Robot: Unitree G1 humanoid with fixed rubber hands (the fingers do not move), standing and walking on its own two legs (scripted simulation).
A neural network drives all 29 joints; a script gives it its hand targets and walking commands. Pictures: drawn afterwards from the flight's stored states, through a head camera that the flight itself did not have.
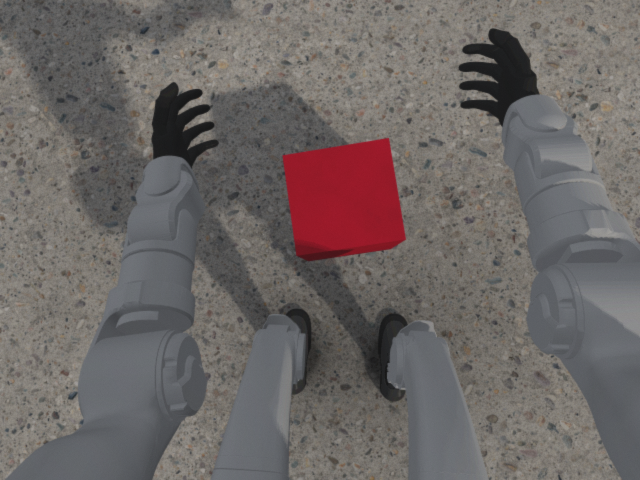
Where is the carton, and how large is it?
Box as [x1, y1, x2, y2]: [282, 138, 405, 260]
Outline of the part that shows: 388,138 282,155 296,255 307,260 327,258 391,248 405,239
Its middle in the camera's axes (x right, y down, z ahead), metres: +0.05 -0.08 +0.87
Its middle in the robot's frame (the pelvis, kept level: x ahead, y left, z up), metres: +0.48 +0.02 -0.51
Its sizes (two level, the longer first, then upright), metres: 0.210 0.200 0.250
